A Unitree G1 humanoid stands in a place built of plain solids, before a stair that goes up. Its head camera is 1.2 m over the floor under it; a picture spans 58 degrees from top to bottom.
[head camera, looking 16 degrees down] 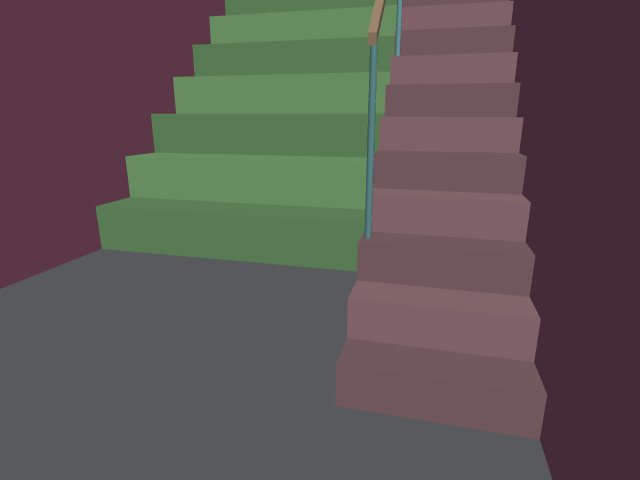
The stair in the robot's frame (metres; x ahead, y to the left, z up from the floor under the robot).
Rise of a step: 0.20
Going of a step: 0.23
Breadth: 0.81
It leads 15 degrees to the right of straight ahead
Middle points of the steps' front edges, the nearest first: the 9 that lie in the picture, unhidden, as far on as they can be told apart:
1.49 -0.46 0.20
1.72 -0.52 0.40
1.95 -0.57 0.60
2.17 -0.63 0.80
2.40 -0.69 1.00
2.63 -0.75 1.19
2.85 -0.81 1.39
3.08 -0.87 1.59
3.31 -0.93 1.79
